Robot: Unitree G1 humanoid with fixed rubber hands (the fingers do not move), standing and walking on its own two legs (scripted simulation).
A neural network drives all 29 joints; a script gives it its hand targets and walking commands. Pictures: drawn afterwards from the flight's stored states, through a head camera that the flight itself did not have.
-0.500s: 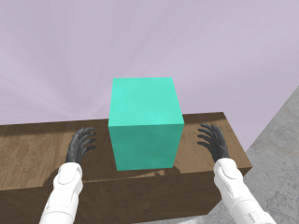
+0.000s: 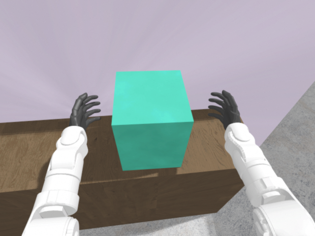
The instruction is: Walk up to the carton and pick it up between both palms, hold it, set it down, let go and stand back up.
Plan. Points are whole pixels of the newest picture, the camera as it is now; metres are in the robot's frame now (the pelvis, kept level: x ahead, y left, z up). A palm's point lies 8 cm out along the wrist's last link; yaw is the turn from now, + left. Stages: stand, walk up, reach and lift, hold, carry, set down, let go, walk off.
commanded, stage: reach and lift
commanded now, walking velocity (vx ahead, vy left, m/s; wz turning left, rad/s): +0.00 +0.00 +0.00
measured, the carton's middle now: (150, 122) +0.48 +0.05 -0.02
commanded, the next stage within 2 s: none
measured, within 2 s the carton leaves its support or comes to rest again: neither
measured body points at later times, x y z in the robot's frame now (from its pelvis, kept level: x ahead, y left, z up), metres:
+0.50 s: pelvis +0.01 -0.01 +0.00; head +0.05 +0.02 +0.45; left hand +0.46 +0.23 +0.14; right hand +0.48 -0.16 +0.14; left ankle +0.00 +0.13 -0.75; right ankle -0.01 -0.12 -0.75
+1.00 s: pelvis +0.00 -0.01 -0.01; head +0.07 +0.02 +0.43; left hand +0.45 +0.24 +0.07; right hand +0.47 -0.14 +0.08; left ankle +0.00 +0.13 -0.75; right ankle -0.01 -0.12 -0.75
